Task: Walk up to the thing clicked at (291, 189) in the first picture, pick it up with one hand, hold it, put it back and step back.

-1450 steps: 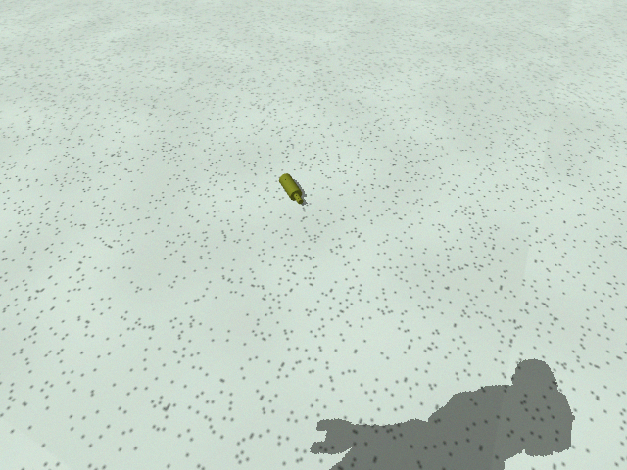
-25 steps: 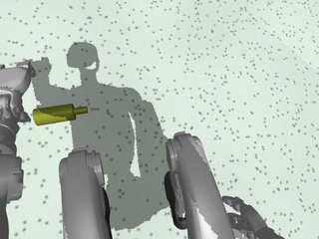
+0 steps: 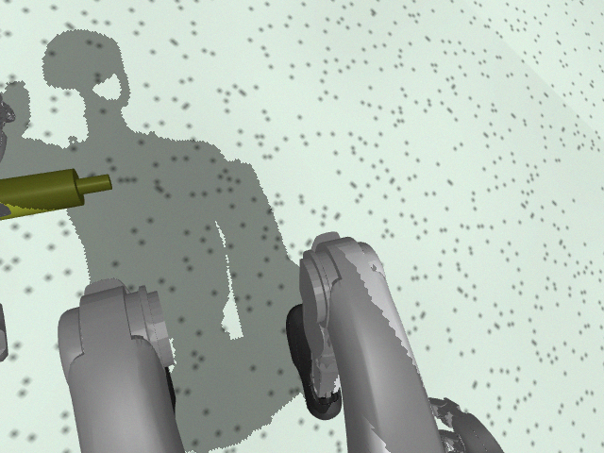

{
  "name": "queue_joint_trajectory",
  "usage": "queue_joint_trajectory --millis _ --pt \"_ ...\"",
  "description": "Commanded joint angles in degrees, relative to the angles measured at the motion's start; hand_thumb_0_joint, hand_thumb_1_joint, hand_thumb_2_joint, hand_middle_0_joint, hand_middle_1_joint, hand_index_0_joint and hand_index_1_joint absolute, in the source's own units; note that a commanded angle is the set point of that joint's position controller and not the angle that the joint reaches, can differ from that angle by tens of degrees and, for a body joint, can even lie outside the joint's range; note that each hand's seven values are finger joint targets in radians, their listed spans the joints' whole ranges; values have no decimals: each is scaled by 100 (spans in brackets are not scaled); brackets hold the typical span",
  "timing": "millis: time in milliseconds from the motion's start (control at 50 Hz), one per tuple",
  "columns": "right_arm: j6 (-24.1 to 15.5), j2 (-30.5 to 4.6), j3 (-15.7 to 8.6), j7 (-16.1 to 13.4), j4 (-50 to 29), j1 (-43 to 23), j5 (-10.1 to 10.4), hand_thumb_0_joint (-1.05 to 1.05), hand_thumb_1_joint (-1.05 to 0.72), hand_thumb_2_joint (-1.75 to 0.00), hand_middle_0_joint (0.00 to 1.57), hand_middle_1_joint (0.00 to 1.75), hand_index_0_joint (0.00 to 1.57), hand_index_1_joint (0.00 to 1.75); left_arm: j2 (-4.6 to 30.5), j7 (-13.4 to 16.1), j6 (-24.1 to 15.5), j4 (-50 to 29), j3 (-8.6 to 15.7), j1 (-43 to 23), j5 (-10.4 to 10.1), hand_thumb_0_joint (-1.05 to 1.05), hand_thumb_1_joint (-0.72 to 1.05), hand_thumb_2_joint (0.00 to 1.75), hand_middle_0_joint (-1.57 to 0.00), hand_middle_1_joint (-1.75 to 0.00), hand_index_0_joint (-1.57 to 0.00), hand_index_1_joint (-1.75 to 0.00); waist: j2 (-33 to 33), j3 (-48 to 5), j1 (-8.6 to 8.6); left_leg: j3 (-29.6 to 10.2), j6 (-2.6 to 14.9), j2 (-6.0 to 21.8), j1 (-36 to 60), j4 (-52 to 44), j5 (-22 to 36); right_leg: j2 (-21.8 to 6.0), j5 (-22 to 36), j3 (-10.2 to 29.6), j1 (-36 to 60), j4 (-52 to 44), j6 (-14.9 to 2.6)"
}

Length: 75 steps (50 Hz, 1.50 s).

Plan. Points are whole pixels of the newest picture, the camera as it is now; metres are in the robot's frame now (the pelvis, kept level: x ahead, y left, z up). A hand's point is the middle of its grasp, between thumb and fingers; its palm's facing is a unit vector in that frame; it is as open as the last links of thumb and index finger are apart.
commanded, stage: home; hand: left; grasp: from above
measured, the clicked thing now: (50, 191) +0.48 +0.27 -0.29
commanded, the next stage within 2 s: none
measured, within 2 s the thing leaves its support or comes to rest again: neither
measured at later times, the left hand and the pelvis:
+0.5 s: hand out of the picture +0.35 +0.28 +0.03, palm faces -0.28 -0.61 -0.74, open 7.9 cm; pelvis +0.01 +0.00 +0.14, yaw +4 degrees
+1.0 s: hand out of the picture +0.25 +0.22 +0.24, palm faces +0.16 -0.95 -0.28, open 7.3 cm; pelvis +0.05 +0.00 +0.32, yaw +8 degrees
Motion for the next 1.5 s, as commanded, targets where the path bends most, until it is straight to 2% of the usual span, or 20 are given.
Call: queue_joint_trajectory --millis 0,80,160,200,220,240,260,340,500,560,600,640,660,720,800,940,1040,1220,1380,1480 --pt "-77 -1588 -686 11 -113 1008 104 0 -89 -90 20 30 20 30 1479 202 445 -1507 225 -1762 -439 0 -16 91 -24 -69 -22 -67 2726 -4916 281 957 294 15 3940 -1699 954 104 1296 -721 1903 -1377 -555" --pt "20 -1521 -907 88 -123 1206 333 0 -89 -90 20 30 20 30 1377 -237 811 -2225 368 -1202 -986 0 9 85 -22 -51 -20 -53 2733 -5361 628 981 301 12 4221 -2120 1180 95 1416 -634 2371 -1632 -579" --pt "169 -1369 -1040 99 -239 1265 607 0 -89 -90 20 30 20 30 763 -922 1047 -3013 176 -524 -1760 0 36 78 -19 -37 -18 -38 2118 -5300 743 917 378 10 4251 -2467 1203 113 1461 -553 2939 -2144 -527" --pt "235 -1282 -1048 83 -358 1177 715 0 -90 -90 20 30 20 30 141 -1317 1216 -3222 -46 362 -2223 0 52 80 -19 -33 -18 -33 1669 -4895 741 837 401 17 4205 -2728 1132 98 1427 -540 3139 -2415 -496" --pt "267 -1266 -1066 68 -478 1104 779 0 -90 -90 20 30 20 30 132 -1514 1246 -3704 -32 511 -2450 0 60 83 -19 -33 -19 -33 1472 -4850 775 810 423 20 4161 -2854 1113 110 1433 -521 3290 -2540 -487" --pt "295 -1310 -1103 39 -668 958 828 0 -90 -90 20 30 20 30 359 -1666 1277 -4093 241 739 -2665 0 68 86 -20 -32 -20 -32 1319 -4834 880 748 422 31 4234 -2991 1086 96 1410 -494 3419 -2624 -483" --pt "331 -1198 -1113 14 -629 925 870 0 -90 -90 20 30 20 30 -121 -1874 1328 -4192 -42 1043 -2895 0 76 88 -20 -30 -20 -30 1331 -4714 891 732 408 38 4290 -3122 1074 86 1404 -463 3440 -2716 -487" --pt "354 -1027 -1117 -117 -966 571 968 0 -90 -90 20 30 20 30 -596 -2324 1434 -5323 -169 1877 -3716 0 90 90 -20 -30 -20 -30 898 -4176 982 747 451 81 4305 -3560 735 77 1151 -326 3801 -3291 -479" --pt "216 -893 -1105 -482 -1355 -22 1096 0 -90 -90 20 30 20 30 -956 -2421 1660 -7044 9 2801 -4793 0 90 90 -20 -30 -20 -30 1170 -4090 1261 701 371 139 5586 -4661 200 -22 622 -171 4397 -4206 -496" --pt "129 -841 -1087 -632 -1479 -209 1154 0 -90 -90 20 30 20 30 -1401 -2430 1931 -7358 -160 3491 -5230 0 90 90 -20 -30 -20 -30 1065 -3892 1229 636 340 159 6022 -5100 143 -49 564 -149 4684 -4553 -482" --pt "75 -830 -1047 -750 -1581 -336 1187 0 -90 -90 20 30 20 30 -1339 -2394 2134 -7772 -13 3742 -5550 0 90 90 -20 -30 -20 -30 1087 -3970 1293 608 335 150 6351 -5376 87 -67 515 -112 5004 -4813 -466" --pt "12 -739 -985 -856 -1651 -447 1209 0 -90 -90 20 30 20 30 -1673 -2403 2360 -7881 -250 4255 -5894 0 90 90 -20 -30 -20 -30 871 -3534 1160 652 360 137 6412 -5625 -73 -62 350 -64 5282 -5214 -439" --pt "-28 -717 -956 -906 -1688 -490 1210 0 -90 -90 20 30 20 30 -1675 -2394 2439 -8062 -192 4293 -6120 0 90 90 -20 -30 -20 -30 809 -3439 1146 624 377 133 6448 -5762 -207 -65 230 -46 5418 -5367 -427" --pt "-137 -619 -904 -1057 -1792 -494 1242 0 -90 -90 20 30 20 30 -1692 -2369 2673 -8590 -148 4751 -6591 0 90 90 -20 -30 -20 -30 897 -3537 1199 722 374 116 7019 -6073 134 -75 467 27 6019 -5786 -426" --pt "-259 -456 -770 -1232 -1799 -352 1269 0 -90 -90 20 30 20 30 -2001 -2283 3012 -8697 -149 5502 -7029 0 90 90 -20 -30 -20 -30 688 -2921 1134 667 369 132 7416 -6630 329 -75 639 54 6637 -6390 -413" --pt "-537 -299 -613 -1599 -1888 -18 1294 0 -90 -90 20 30 20 30 -2425 -2214 3448 -9207 -26 6503 -7598 0 90 90 -20 -30 -20 -30 682 -2577 1209 645 307 151 8557 -7598 1122 -45 1329 -1 7830 -7329 -402" --pt "-753 -241 -566 -1795 -1966 217 1241 0 -90 -90 20 30 20 30 -2623 -2275 3628 -9644 -23 7280 -7831 0 90 90 -20 -30 -20 -30 744 -2208 1290 739 272 141 9256 -8194 1739 -21 1853 -86 8606 -7945 -359" --pt "-1002 -201 -614 -1937 -2139 351 1168 0 -90 -90 20 30 20 30 -2854 -2443 3839 -10268 -173 8442 -7838 0 90 90 -20 -30 -20 -30 466 -1521 1344 813 280 117 9930 -8891 2308 43 2265 -240 9334 -8707 -333" --pt "-1226 -301 -688 -1931 -2105 282 1110 0 -90 -90 20 30 20 30 -2797 -2645 3820 -10316 -188 8334 -7795 0 90 90 -20 -30 -20 -30 420 -1063 1308 852 294 100 10027 -9149 1943 35 1892 -298 9290 -8934 -299" --pt "-1316 -312 -694 -1915 -2108 237 1093 0 -90 -90 20 30 20 30 -2743 -2687 3749 -10423 -153 8199 -7762 0 90 90 -20 -30 -20 -30 551 -1233 1347 883 289 68 10161 -9132 1965 0 1929 -248 9378 -8935 -297"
